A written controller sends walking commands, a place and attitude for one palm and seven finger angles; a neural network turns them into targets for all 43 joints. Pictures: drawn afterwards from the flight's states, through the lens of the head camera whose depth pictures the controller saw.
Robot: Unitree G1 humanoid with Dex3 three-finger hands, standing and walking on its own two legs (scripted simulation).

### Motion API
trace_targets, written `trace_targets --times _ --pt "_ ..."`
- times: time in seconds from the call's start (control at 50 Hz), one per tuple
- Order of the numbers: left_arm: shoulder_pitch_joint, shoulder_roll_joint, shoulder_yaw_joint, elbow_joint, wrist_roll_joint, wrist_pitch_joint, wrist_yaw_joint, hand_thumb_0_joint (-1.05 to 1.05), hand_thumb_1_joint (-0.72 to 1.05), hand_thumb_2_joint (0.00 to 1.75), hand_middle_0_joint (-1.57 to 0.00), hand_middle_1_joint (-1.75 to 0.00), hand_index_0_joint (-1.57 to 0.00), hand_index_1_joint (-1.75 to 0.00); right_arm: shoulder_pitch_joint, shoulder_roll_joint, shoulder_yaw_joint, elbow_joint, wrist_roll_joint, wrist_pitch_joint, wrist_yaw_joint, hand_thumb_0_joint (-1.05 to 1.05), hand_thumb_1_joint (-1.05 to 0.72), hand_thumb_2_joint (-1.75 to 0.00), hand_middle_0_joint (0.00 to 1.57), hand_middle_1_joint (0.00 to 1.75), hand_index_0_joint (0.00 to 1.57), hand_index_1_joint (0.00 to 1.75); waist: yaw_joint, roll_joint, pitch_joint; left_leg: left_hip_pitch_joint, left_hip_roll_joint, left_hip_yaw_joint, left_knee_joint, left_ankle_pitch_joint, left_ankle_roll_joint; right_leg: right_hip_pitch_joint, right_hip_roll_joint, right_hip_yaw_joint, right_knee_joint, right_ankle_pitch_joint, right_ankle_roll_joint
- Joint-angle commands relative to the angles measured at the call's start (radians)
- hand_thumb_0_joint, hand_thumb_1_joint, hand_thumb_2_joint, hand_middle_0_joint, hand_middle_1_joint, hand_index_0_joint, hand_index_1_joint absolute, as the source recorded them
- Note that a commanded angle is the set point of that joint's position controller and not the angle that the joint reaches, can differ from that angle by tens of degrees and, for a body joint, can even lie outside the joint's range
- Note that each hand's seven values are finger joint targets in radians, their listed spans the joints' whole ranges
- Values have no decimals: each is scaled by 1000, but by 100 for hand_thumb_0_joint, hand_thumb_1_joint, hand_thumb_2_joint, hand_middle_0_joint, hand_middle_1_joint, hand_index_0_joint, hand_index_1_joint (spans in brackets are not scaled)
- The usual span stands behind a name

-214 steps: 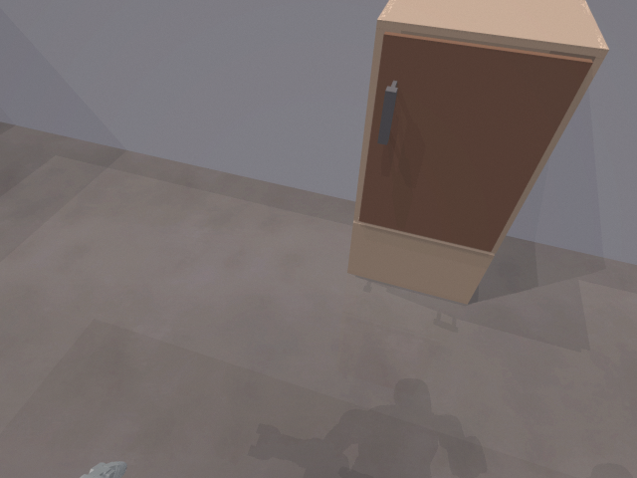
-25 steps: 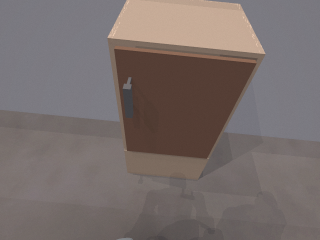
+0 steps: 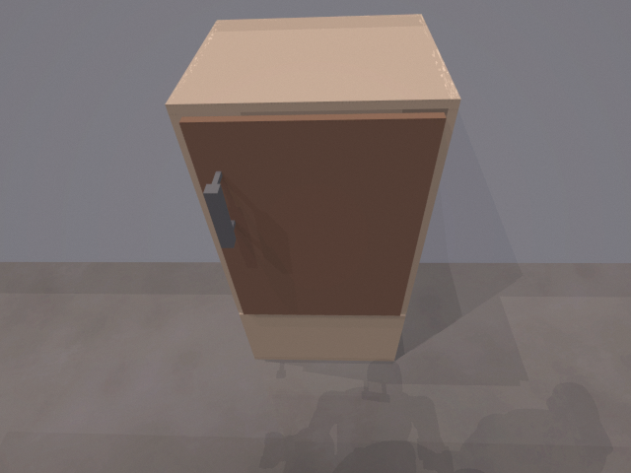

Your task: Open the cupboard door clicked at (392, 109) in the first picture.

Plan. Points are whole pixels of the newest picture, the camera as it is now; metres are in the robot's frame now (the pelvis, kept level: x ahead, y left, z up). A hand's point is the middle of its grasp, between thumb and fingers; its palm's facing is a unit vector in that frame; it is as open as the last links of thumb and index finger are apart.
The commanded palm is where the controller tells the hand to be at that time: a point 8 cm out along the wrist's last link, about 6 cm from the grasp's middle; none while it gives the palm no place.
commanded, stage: come to a stop and stand still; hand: left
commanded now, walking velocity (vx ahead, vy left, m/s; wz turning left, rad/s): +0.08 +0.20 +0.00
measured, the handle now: (223, 209) +0.56 +0.22 -0.01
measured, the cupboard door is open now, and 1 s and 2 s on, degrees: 0 0 0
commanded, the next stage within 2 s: look again from close up in 1.86 s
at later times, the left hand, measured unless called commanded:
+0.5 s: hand out of the picture +0.00 +0.24 -0.17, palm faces +0.04 -0.97 -0.23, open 7.4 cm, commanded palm none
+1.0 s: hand out of the picture +0.05 +0.23 -0.17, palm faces -0.02 -0.98 -0.22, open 7.3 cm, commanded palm none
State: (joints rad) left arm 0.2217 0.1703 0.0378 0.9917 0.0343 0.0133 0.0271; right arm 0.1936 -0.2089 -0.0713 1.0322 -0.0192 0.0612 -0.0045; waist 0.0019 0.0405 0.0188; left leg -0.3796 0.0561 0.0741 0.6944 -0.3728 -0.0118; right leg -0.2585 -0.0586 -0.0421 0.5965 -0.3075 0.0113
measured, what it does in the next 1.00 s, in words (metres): steps on the spot: left foot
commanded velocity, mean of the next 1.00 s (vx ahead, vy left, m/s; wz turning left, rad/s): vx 0.00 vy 0.02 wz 0.00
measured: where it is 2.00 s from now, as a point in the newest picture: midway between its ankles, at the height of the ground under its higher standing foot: outside the picture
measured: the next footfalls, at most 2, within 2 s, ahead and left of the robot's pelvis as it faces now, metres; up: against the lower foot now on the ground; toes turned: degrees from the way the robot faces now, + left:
left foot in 0.32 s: +0.00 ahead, +0.14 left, +0.00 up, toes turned +4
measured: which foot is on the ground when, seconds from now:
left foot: up 0.00-0.30, down 0.32-1.00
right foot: down 0.00-1.00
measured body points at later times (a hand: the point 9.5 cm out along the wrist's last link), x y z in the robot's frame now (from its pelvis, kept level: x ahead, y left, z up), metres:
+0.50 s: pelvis +0.00 +0.05 +0.00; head +0.01 +0.05 +0.45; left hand +0.00 +0.29 -0.15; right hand +0.04 -0.18 -0.15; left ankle -0.04 +0.13 -0.73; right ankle +0.01 -0.12 -0.73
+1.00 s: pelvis +0.02 +0.05 +0.00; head +0.04 +0.05 +0.45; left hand +0.05 +0.28 -0.15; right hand +0.02 -0.17 -0.16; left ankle -0.04 +0.13 -0.73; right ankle +0.01 -0.12 -0.73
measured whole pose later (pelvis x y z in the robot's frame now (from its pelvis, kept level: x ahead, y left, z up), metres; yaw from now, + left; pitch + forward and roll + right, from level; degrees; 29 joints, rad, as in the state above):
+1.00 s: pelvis +0.02 +0.05 +0.00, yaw -1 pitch -1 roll +0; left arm 0.23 0.17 0.00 1.06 0.02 0.01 0.03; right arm 0.28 -0.17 0.01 1.07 -0.02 -0.02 -0.03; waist -0.01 0.01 0.06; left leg -0.11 -0.02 0.12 0.49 -0.36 0.05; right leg -0.22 -0.11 0.00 0.52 -0.28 0.07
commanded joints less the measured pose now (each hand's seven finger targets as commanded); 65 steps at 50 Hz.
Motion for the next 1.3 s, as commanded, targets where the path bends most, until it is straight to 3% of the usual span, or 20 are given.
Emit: trace_targets --times 0.0,0.04,0.08,0.16,0.2,0.22,0.24,0.26,0.28,0.3,0.34,0.38,0.42,0.46,0.52,0.74,0.86,1.28 --pt "-40 198 41 -70 -3 -14 9 0 90 90 -20 -30 -20 -30 37 -68 -9 -55 -5 -12 15 0 -90 -90 20 30 20 30 -11 -242 107 -77 -6 -78 230 13 0 -134 -251 287 -448 -204 -114" --pt "-13 184 40 -67 -6 -19 5 0 90 90 -20 -30 -20 -30 76 -59 -5 -44 -3 -24 16 0 -90 -90 20 30 20 30 -3 -206 63 -80 -15 -60 236 49 -13 -40 -221 197 -380 -23 -106" --pt "49 184 44 -48 -6 -22 8 0 90 90 -20 -30 -20 -30 61 -57 -1 -58 -2 -30 12 0 -90 -90 20 30 20 30 28 -199 32 -90 -17 -53 191 22 -24 50 -241 201 -346 96 -130" --pt "114 197 51 -12 -2 -20 10 0 90 90 -20 -30 -20 -30 34 -36 10 -74 5 -38 3 0 -90 -90 20 30 20 30 63 -223 -11 -49 -27 -33 27 -55 -25 148 -261 216 -288 312 -166" --pt "93 194 50 -3 -3 -18 12 0 90 90 -20 -30 -20 -30 77 -27 15 -60 10 -44 -3 0 -90 -90 20 30 20 30 40 -240 -35 42 -31 -19 -107 -13 -24 135 -245 195 -247 368 -156" --pt "73 188 48 1 -8 -16 12 0 90 90 -20 -30 -20 -30 118 -21 20 -42 10 -49 -7 0 -90 -90 20 30 20 30 21 -234 -62 118 -43 -11 -203 60 -20 117 -212 164 -218 363 -129" --pt "119 179 18 23 -6 -35 54 0 90 90 -20 -30 -20 -30 109 -81 17 -89 6 -66 -5 0 -90 -90 20 30 20 30 -11 -81 -57 176 -28 6 -137 76 -26 67 -190 184 -119 520 -93" --pt "73 201 19 -24 -13 -39 46 0 90 90 -20 -30 -20 -30 163 -40 28 -95 3 -65 -3 0 -90 -90 20 30 20 30 -31 -19 -101 163 -14 -27 -199 44 -1 53 -168 128 -107 242 -88" --pt "55 168 12 -36 -17 -34 38 0 90 90 -20 -30 -20 -30 170 -59 36 -104 2 -65 0 0 -90 -90 20 30 20 30 -26 16 -60 132 27 -65 -238 101 17 13 -112 79 -76 98 -68" --pt "72 122 4 -43 -15 -26 31 0 90 90 -20 -30 -20 -30 184 -83 37 -116 -8 -72 0 0 -90 -90 20 30 20 30 -13 97 -42 83 97 -123 -259 185 48 7 -53 15 -29 40 -50" --pt "66 101 -9 -26 -16 -20 21 0 90 90 -20 -30 -20 -30 135 -102 44 -123 -5 -82 -9 0 -90 -90 20 30 20 30 2 185 -27 107 109 -168 -285 500 70 23 -3 -33 12 23 -30" --pt "85 99 -19 -7 -19 -19 15 0 90 90 -20 -30 -20 -30 108 -102 49 -127 2 -82 -18 0 -90 -90 20 30 20 30 12 94 4 121 92 -134 -270 476 74 36 -9 -12 -40 55 -32" --pt "82 106 -21 3 -19 -24 9 0 90 90 -20 -30 -20 -30 115 -100 53 -123 3 -86 -19 0 -90 -90 20 30 20 30 5 1 0 132 68 -116 -271 418 62 54 -27 12 -57 152 -34" --pt "77 106 -25 6 -19 -17 8 0 90 90 -20 -30 -20 -30 112 -100 50 -109 4 -84 -19 0 -90 -90 20 30 20 30 1 -32 40 120 61 -118 -314 296 59 39 -32 21 -78 125 -26" --pt "79 107 -23 5 -15 -11 6 0 90 90 -20 -30 -20 -30 100 -106 51 -99 2 -89 -19 0 -90 -90 20 30 20 30 7 18 76 104 61 -126 -364 261 61 30 -26 17 -77 102 -20" --pt "72 109 -21 22 -18 -15 9 0 90 90 -20 -30 -20 -30 116 -104 55 -46 2 -99 -31 0 -90 -90 20 30 20 30 1 -15 15 223 55 -92 -322 507 53 60 -44 24 -71 244 -18" --pt "68 107 -21 31 -19 -14 10 0 90 90 -20 -30 -20 -30 117 -90 56 -16 2 -95 -30 0 -90 -90 20 30 20 30 4 -28 32 204 49 -81 -324 421 54 72 -51 31 -86 260 -19" --pt "79 105 -15 56 -20 -30 12 0 90 90 -20 -30 -20 -30 130 -44 52 47 6 -92 -31 0 -90 -90 20 30 20 30 0 -56 -2 229 44 -47 -286 349 38 96 -66 53 -122 385 -35"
